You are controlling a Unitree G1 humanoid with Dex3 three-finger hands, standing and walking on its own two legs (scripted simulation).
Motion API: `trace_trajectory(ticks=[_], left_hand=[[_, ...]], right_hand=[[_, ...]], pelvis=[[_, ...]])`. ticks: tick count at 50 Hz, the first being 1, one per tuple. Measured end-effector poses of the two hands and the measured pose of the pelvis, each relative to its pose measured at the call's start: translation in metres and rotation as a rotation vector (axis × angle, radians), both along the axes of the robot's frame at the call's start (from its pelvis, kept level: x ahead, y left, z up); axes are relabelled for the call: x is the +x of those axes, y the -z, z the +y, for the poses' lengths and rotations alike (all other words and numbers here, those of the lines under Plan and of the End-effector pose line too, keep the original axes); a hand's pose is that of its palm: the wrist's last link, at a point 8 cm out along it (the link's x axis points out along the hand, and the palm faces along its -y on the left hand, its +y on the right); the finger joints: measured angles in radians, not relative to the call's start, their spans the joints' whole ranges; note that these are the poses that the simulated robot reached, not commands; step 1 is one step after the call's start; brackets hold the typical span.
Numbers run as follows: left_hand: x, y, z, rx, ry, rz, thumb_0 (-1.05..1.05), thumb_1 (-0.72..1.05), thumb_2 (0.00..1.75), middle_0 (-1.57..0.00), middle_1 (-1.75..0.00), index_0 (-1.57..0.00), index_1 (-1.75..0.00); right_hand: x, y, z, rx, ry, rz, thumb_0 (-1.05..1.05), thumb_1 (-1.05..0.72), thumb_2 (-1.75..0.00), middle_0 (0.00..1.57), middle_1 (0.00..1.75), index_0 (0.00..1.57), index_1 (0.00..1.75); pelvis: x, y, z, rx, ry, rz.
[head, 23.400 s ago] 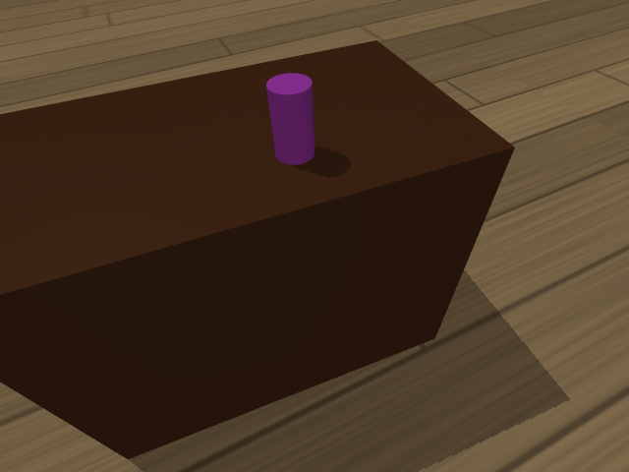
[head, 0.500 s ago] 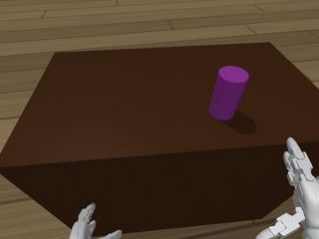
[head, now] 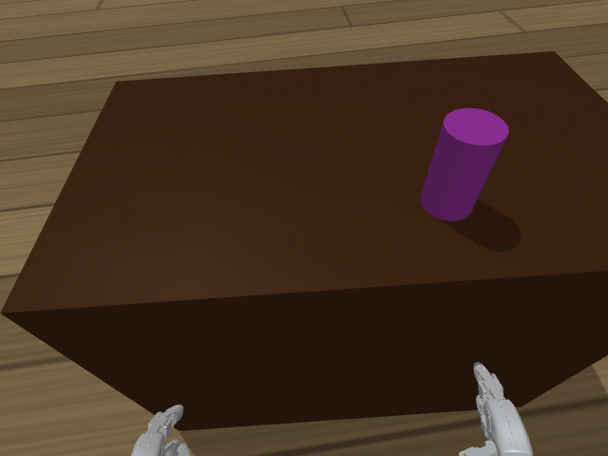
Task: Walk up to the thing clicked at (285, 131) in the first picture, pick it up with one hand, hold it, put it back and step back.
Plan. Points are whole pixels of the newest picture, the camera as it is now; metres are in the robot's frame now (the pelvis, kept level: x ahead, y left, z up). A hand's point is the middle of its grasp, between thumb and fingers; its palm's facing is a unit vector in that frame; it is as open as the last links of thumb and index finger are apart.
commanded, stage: home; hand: right
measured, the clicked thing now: (459, 168) +0.47 -0.22 +0.10
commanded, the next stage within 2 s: none
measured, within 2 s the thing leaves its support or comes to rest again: neither
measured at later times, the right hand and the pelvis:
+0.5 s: hand out of the picture +0.14 -0.23 -0.13, palm faces -0.05 +0.94 -0.34, open 17.4 cm; pelvis +0.01 +0.00 +0.00, yaw +1 degrees
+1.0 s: hand out of the picture +0.03 -0.27 -0.15, palm faces -0.09 +0.93 -0.35, open 17.4 cm; pelvis -0.02 -0.02 +0.01, yaw +2 degrees
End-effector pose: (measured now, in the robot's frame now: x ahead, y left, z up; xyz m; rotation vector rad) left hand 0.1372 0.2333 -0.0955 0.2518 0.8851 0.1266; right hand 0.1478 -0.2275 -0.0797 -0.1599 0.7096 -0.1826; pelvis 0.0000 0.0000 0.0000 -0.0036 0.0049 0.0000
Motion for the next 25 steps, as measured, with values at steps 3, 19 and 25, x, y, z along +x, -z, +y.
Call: trace_trajectory(ticks=[3, 19, 25], left_hand=[[-0.007, 0.004, 0.004, 0.001, -0.023, 0.03, 0.01, 0.9, 0.89, -0.2, -0.3, -0.2, -0.3], [0.0, 0.003, 0.01, 0.003, -0.016, 0.048, 0.01, 0.9, 0.9, -0.21, -0.3, -0.2, -0.3], [-0.014, 0.005, 0.037, 0.045, -0.025, 0.088, 0.01, 0.9, 0.89, -0.21, -0.3, -0.21, -0.3]], right_hand=[[0.009, -0.002, -0.001, -0.013, -0.001, -0.001, -0.01, 0.53, -0.06, 0.06, 0.06, 0.06, 0.05], [0.019, 0.004, -0.004, -0.049, -0.1, 0.077, -0.01, 0.53, -0.05, 0.06, 0.06, 0.06, 0.05], [-0.018, 0.017, -0.048, -0.128, -0.096, 0.269, -0.01, 0.54, -0.05, 0.06, 0.06, 0.06, 0.05]], pelvis=[[0.003, 0.0, 0.0, -0.001, -0.004, 0.003], [0.012, 0.0, -0.002, 0.0, -0.017, 0.001], [0.011, 0.001, -0.004, 0.003, -0.025, -0.025]])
